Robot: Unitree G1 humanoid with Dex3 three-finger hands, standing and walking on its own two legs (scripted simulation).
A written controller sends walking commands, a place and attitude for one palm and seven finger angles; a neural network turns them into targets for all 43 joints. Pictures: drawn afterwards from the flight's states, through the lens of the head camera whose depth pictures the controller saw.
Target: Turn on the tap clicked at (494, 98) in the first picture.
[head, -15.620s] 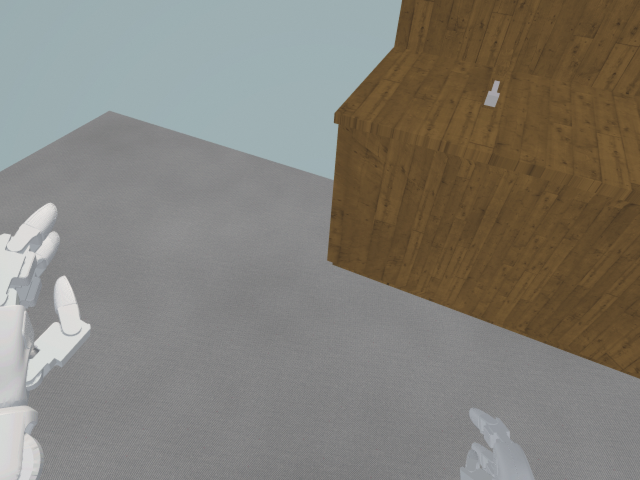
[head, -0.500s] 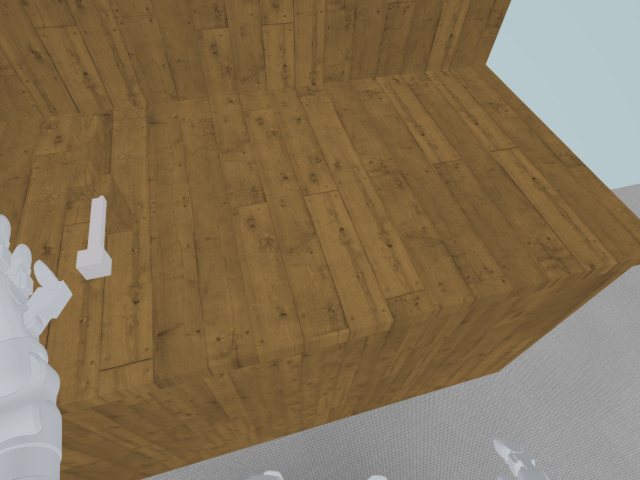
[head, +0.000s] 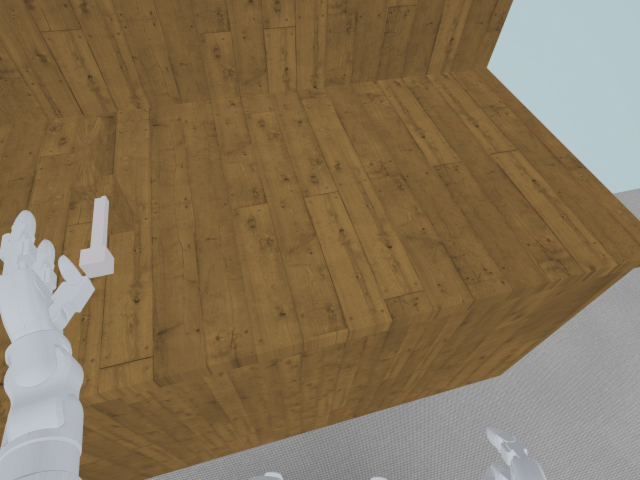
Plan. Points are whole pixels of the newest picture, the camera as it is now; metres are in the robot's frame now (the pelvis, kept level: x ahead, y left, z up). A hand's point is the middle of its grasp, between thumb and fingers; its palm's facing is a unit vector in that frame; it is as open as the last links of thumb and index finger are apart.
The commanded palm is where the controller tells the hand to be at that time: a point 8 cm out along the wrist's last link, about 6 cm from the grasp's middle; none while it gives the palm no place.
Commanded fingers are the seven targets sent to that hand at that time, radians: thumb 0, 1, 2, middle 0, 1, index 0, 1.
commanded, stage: push the lever round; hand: left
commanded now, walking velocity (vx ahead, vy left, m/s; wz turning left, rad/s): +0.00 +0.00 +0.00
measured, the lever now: (97, 261) +0.35 +0.30 +0.07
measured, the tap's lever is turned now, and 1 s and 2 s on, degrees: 1 23 51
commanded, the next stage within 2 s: none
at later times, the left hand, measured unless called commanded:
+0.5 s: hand (106, 279) +0.33 +0.29 +0.06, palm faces +0.57 -0.82 -0.07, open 7.8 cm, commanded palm +0.29 +0.31 +0.05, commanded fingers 0.00 0.90 0.90 -0.15 -0.15 -0.15 -0.15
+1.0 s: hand (135, 268) +0.35 +0.26 +0.05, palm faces +0.65 -0.76 -0.06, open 7.8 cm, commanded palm +0.30 +0.28 +0.05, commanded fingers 0.00 0.90 0.90 -0.15 -0.15 -0.15 -0.15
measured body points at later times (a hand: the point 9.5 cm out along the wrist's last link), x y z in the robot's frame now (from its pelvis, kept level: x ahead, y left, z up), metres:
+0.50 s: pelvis +0.00 -0.01 +0.00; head +0.05 +0.00 +0.45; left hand +0.29 +0.33 +0.06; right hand +0.14 -0.27 -0.11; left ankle +0.01 +0.09 -0.70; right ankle +0.03 -0.09 -0.70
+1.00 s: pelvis +0.00 -0.01 +0.00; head +0.05 +0.00 +0.45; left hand +0.31 +0.29 +0.06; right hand +0.14 -0.26 -0.11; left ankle +0.01 +0.09 -0.70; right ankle +0.03 -0.09 -0.70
